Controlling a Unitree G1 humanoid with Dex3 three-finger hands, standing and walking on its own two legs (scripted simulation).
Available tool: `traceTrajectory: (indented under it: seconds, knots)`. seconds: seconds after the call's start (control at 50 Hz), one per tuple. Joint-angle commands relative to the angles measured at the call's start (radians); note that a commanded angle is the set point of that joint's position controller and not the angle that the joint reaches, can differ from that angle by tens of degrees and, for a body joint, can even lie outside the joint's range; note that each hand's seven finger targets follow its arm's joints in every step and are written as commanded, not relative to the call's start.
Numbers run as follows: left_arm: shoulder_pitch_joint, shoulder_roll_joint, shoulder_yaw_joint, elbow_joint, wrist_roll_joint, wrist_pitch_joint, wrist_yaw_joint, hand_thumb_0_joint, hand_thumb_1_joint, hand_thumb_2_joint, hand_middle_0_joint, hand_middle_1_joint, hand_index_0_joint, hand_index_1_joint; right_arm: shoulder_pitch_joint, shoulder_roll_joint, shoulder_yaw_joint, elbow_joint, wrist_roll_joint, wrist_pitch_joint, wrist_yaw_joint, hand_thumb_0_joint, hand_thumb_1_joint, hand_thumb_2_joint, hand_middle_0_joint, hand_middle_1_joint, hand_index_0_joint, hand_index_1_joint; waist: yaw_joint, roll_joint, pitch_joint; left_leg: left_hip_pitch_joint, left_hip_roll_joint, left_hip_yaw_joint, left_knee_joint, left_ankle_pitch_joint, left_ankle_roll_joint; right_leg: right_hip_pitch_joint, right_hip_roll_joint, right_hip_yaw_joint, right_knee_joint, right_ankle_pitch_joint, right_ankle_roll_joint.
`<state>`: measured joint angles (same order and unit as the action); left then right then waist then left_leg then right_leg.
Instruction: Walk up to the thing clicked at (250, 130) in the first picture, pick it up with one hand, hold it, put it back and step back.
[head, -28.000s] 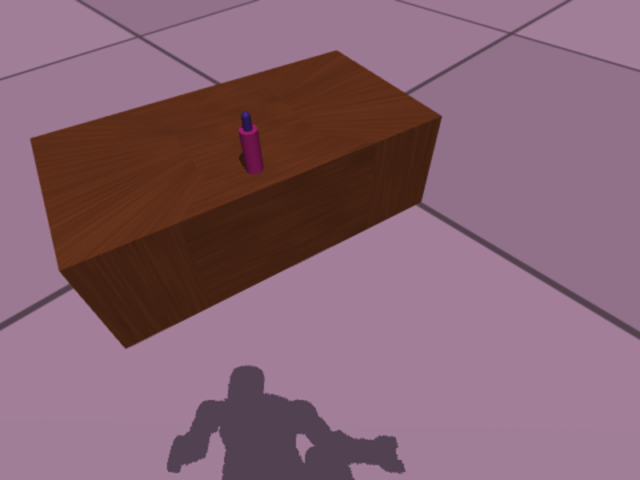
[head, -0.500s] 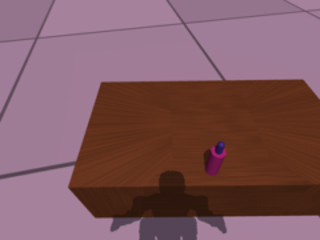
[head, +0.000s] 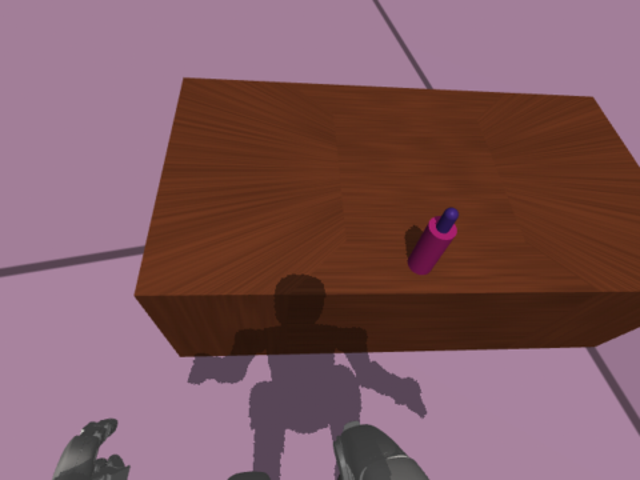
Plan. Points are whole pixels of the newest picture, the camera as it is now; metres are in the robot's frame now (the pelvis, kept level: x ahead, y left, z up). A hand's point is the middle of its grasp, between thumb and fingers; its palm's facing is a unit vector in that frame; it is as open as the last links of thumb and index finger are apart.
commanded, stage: step back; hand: right
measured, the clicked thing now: (434, 240) +0.55 -0.26 -0.21
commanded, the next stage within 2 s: none
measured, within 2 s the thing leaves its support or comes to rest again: neither
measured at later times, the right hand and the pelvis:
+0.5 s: hand out of the picture +0.01 -0.28 -0.15, palm faces +0.03 +0.93 -0.37, open 7.4 cm; pelvis -0.09 -0.02 +0.00, yaw -4 degrees
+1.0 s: hand out of the picture -0.12 -0.29 -0.13, palm faces -0.01 +0.89 -0.45, open 7.4 cm; pelvis -0.23 -0.02 +0.00, yaw -4 degrees
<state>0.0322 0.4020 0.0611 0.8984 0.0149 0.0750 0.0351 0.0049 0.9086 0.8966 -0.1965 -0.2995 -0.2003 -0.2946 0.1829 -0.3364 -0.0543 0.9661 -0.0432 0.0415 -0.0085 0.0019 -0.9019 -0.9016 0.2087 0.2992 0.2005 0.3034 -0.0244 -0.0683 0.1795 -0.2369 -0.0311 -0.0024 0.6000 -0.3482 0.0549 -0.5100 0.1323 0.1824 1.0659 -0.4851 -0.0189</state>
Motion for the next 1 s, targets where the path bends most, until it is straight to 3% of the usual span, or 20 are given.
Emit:
traceTrajectory:
  seconds: [0.0,0.06,0.14,0.22,0.26,0.28,0.3,0.32,0.34,0.42,0.46,0.58,0.64,0.66,0.68,0.7,0.72,0.78,0.9,0.98]
  knots:
    - [0.089,0.16,0.05,-0.067,0.003,-0.024,0.002,0.0,0.9,0.9,-0.2,-0.3,-0.2,-0.3,-0.065,-0.249,-0.066,-0.119,0.015,-0.041,-0.041,0.0,-0.9,-0.9,0.2,0.3,0.2,0.3,0.045,0.191,-0.203,0.244,0.231,-0.192,-0.119,0.804,0.044,-0.061,-0.022,0.016,0.085,0.072,0.016]
    - [0.045,0.151,0.053,-0.108,0.008,-0.034,-0.004,0.0,0.9,0.9,-0.2,-0.3,-0.2,-0.3,0.004,-0.252,-0.071,-0.118,0.023,-0.04,-0.046,0.0,-0.9,-0.9,0.2,0.3,0.2,0.3,-0.005,0.17,-0.204,0.304,0.244,-0.209,-0.11,0.77,0.065,-0.039,-0.04,-0.015,-0.065,0.038,0.038]
    - [0.057,0.142,0.052,-0.126,0.009,-0.033,-0.01,0.0,0.9,0.9,-0.2,-0.3,-0.2,-0.3,0.024,-0.277,-0.079,-0.132,0.022,-0.039,-0.044,0.0,-0.9,-0.9,0.2,0.3,0.2,0.3,-0.022,0.176,-0.228,0.302,0.271,-0.218,-0.106,0.703,0.092,0.039,-0.076,-0.057,-0.24,0.03,0.028]
    - [0.131,0.135,0.058,-0.105,0.016,-0.044,-0.018,0.0,0.9,0.9,-0.2,-0.3,-0.2,-0.3,-0.034,-0.286,-0.074,-0.158,0.026,-0.035,-0.032,0.0,-0.9,-0.9,0.2,0.3,0.2,0.3,0.013,0.184,-0.273,0.21,0.274,-0.216,-0.071,0.594,0.119,0.198,-0.102,-0.113,-0.443,0.095,-0.005]
    - [0.172,0.138,0.063,-0.084,0.021,-0.051,-0.019,0.0,0.9,0.9,-0.2,-0.3,-0.2,-0.3,-0.07,-0.277,-0.07,-0.164,0.035,-0.028,-0.029,0.0,-0.9,-0.9,0.2,0.3,0.2,0.3,0.043,0.128,-0.275,0.114,0.238,-0.184,-0.012,0.502,0.087,0.316,-0.112,-0.099,-0.62,0.323,-0.029]
    - [0.181,0.177,0.071,-0.089,0.027,-0.061,-0.017,0.0,0.9,0.9,-0.2,-0.3,-0.2,-0.3,-0.077,-0.258,-0.062,-0.173,0.045,-0.029,-0.026,0.0,-0.9,-0.9,0.2,0.3,0.2,0.3,0.042,0.043,-0.302,0.028,0.18,-0.141,0.058,0.418,0.051,0.4,-0.178,-0.005,-0.599,0.519,-0.056]
    - [0.167,0.215,0.082,-0.101,0.026,-0.064,-0.017,0.0,0.9,0.9,-0.2,-0.3,-0.2,-0.3,-0.09,-0.229,-0.048,-0.185,0.053,-0.031,-0.024,0.0,-0.9,-0.9,0.2,0.3,0.2,0.3,0.046,-0.066,-0.278,-0.101,0.072,-0.101,0.157,0.254,-0.001,0.432,-0.293,0.154,-0.625,0.637,-0.129]
    - [0.104,0.268,0.087,-0.124,0.016,-0.058,-0.02,0.0,0.9,0.9,-0.2,-0.3,-0.2,-0.3,-0.097,-0.207,-0.045,-0.177,0.051,-0.023,-0.03,0.0,-0.9,-0.9,0.2,0.3,0.2,0.3,0.057,-0.219,-0.207,-0.122,-0.054,-0.026,0.319,-0.134,-0.043,0.301,-0.46,0.319,-0.683,0.726,-0.279]
    - [0.097,0.265,0.09,-0.151,0.02,-0.063,-0.019,0.0,0.9,0.9,-0.2,-0.3,-0.2,-0.3,-0.085,-0.228,-0.053,-0.17,0.045,-0.016,-0.033,0.0,-0.9,-0.9,0.2,0.3,0.2,0.3,0.066,-0.197,-0.165,-0.13,-0.048,-0.093,0.485,-0.308,-0.055,0.241,-0.504,0.372,-0.69,0.757,-0.32]
    - [0.035,0.181,0.075,-0.187,0.014,-0.057,-0.009,0.0,0.9,0.9,-0.2,-0.3,-0.2,-0.3,-0.016,-0.232,-0.043,-0.137,0.047,-0.019,-0.028,0.0,-0.9,-0.9,0.2,0.3,0.2,0.3,0.027,-0.048,-0.145,-0.18,-0.099,-0.133,0.587,-0.191,-0.058,0.266,-0.334,0.084,-0.64,0.791,-0.213]
    - [0.073,0.169,0.071,-0.194,0.022,-0.053,-0.01,0.0,0.9,0.9,-0.2,-0.3,-0.2,-0.3,-0.009,-0.231,-0.035,-0.145,0.047,-0.024,-0.034,0.0,-0.9,-0.9,0.2,0.3,0.2,0.3,0.045,-0.04,-0.172,-0.213,-0.096,-0.112,0.526,-0.164,-0.068,0.342,-0.296,0.056,-0.613,0.778,-0.194]
    - [0.117,0.181,0.076,-0.215,0.025,-0.035,-0.011,0.0,0.9,0.9,-0.2,-0.3,-0.2,-0.3,0.016,-0.215,-0.038,-0.162,0.033,-0.041,-0.034,0.0,-0.9,-0.9,0.2,0.3,0.2,0.3,0.06,-0.136,-0.273,-0.161,0.002,-0.023,0.073,-0.129,-0.072,0.528,-0.328,0.059,-0.531,0.758,-0.184]
    - [0.095,0.189,0.068,-0.23,0.009,-0.017,-0.023,0.0,0.9,0.9,-0.2,-0.3,-0.2,-0.3,0.063,-0.218,-0.054,-0.142,0.017,-0.051,-0.027,0.0,-0.9,-0.9,0.2,0.3,0.2,0.3,0.025,-0.086,-0.28,0.044,0.013,-0.016,-0.222,0.212,-0.041,0.374,-0.262,0.021,-0.438,0.563,-0.099]
    - [0.099,0.157,0.058,-0.24,0.005,-0.014,-0.027,0.0,0.9,0.9,-0.2,-0.3,-0.2,-0.3,0.059,-0.274,-0.069,-0.149,0.0,-0.052,-0.027,0.0,-0.9,-0.9,0.2,0.3,0.2,0.3,0.025,0.044,-0.276,0.116,0.153,-0.209,-0.218,0.255,0.01,0.202,-0.197,-0.008,-0.372,0.363,-0.053]
    - [0.099,0.13,0.057,-0.243,0.003,-0.016,-0.026,0.0,0.9,0.9,-0.2,-0.3,-0.2,-0.3,0.012,-0.37,-0.088,-0.162,-0.005,-0.05,-0.022,0.0,-0.9,-0.9,0.2,0.3,0.2,0.3,0.028,0.276,-0.233,0.161,0.359,-0.473,-0.287,0.345,0.111,-0.018,-0.02,-0.097,-0.18,-0.035,-0.01]
    - [0.041,0.168,0.078,-0.244,0.019,-0.015,-0.01,0.0,0.9,0.9,-0.2,-0.3,-0.2,-0.3,0.003,-0.421,-0.099,-0.179,0.003,-0.05,-0.02,0.0,-0.9,-0.9,0.2,0.3,0.2,0.3,-0.023,0.274,-0.206,-0.035,0.488,-0.531,-0.286,0.389,0.25,0.06,-0.025,-0.02,0.029,-0.183,0.013]
    - [0.031,0.186,0.081,-0.235,0.023,-0.014,-0.006,0.0,0.9,0.9,-0.2,-0.3,-0.2,-0.3,-0.038,-0.407,-0.098,-0.185,0.005,-0.056,-0.026,0.0,-0.9,-0.9,0.2,0.3,0.2,0.3,-0.011,0.261,-0.161,-0.12,0.494,-0.535,-0.3,0.365,0.267,0.083,-0.047,0.032,0.15,-0.154,0.01]
    - [0.157,0.17,0.088,-0.17,0.0,-0.011,-0.023,0.0,0.9,0.9,-0.2,-0.3,-0.2,-0.3,-0.141,-0.293,-0.064,-0.211,-0.001,-0.06,-0.03,0.0,-0.9,-0.9,0.2,0.3,0.2,0.3,0.086,0.193,-0.141,-0.056,0.279,-0.214,-0.238,0.456,0.147,0.031,-0.001,0.045,0.268,0.005,0.005]
    - [0.152,0.151,0.083,-0.182,0.015,-0.027,-0.029,0.0,0.9,0.9,-0.2,-0.3,-0.2,-0.3,0.008,-0.276,-0.07,-0.204,0.015,-0.053,-0.031,0.0,-0.9,-0.9,0.2,0.3,0.2,0.3,0.003,0.211,-0.215,0.216,0.265,-0.185,-0.142,0.533,0.181,-0.014,-0.037,-0.022,0.029,-0.018,0.072]
    - [0.182,0.149,0.072,-0.163,0.011,-0.029,-0.034,0.0,0.9,0.9,-0.2,-0.3,-0.2,-0.3,-0.023,-0.318,-0.08,-0.23,0.007,-0.04,-0.025,0.0,-0.9,-0.9,0.2,0.3,0.2,0.3,0.008,0.294,-0.26,0.165,0.294,-0.186,-0.125,0.457,0.175,0.139,-0.117,-0.101,-0.276,-0.022,0.053]
